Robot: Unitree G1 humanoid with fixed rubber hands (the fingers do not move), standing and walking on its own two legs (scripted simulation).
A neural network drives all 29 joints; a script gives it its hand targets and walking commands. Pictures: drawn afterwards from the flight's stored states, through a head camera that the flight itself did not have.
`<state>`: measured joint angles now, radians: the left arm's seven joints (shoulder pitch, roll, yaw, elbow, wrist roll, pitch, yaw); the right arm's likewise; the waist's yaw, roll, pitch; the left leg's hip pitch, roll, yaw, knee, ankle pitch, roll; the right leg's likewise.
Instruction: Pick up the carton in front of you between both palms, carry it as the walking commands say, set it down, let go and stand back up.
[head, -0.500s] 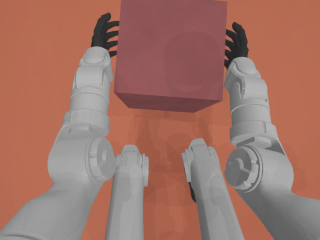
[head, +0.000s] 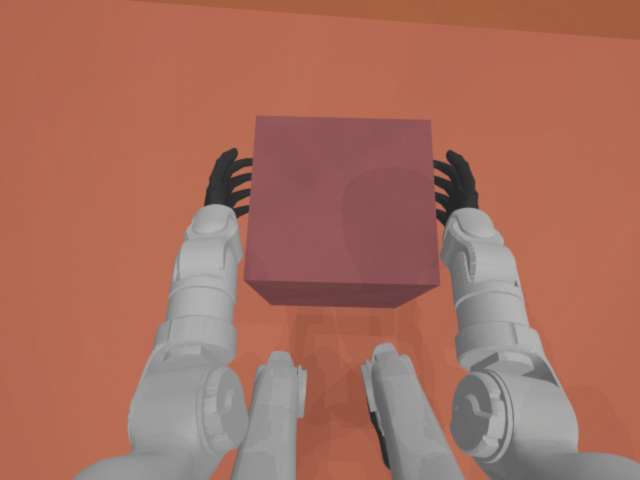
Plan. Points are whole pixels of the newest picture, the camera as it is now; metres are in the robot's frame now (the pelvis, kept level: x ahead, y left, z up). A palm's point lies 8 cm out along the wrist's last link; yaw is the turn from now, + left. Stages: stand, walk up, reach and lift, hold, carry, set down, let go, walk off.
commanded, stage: reach and lift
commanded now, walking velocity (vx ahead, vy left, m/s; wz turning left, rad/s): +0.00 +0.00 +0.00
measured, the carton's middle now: (337, 228) +0.44 -0.02 -0.11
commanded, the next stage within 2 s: hold in 1.88 s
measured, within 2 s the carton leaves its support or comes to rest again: neither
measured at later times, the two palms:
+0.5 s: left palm (170, 199) +0.39 +0.14 +0.11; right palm (521, 188) +0.39 -0.16 +0.11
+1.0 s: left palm (86, 187) +0.35 +0.14 +0.22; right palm (620, 153) +0.36 -0.16 +0.22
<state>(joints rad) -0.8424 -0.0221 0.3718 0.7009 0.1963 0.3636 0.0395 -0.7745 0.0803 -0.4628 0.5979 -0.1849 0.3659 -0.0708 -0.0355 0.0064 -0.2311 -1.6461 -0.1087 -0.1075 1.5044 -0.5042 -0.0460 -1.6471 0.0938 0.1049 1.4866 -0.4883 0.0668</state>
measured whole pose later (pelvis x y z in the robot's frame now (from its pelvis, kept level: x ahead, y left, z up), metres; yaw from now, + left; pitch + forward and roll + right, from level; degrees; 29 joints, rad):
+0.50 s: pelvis +0.05 +0.00 +0.14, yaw +0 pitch +19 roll +0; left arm -0.43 -0.12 0.32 0.59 0.20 0.33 0.04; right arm -0.41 0.14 -0.35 0.55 -0.20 0.33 -0.05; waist -0.02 0.00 -0.19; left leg -0.87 -0.08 -0.13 0.92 -0.39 -0.03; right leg -0.88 0.07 0.13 0.92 -0.38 0.03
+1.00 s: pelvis +0.07 -0.01 +0.19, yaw +0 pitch -3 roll +0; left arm -0.28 -0.16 0.28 0.41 0.28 0.61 0.00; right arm -0.29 0.16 -0.28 0.42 -0.28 0.60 -0.01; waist 0.00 0.00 -0.05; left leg -0.19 -0.04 -0.15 0.47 -0.24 -0.02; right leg -0.19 0.04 0.14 0.47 -0.23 0.01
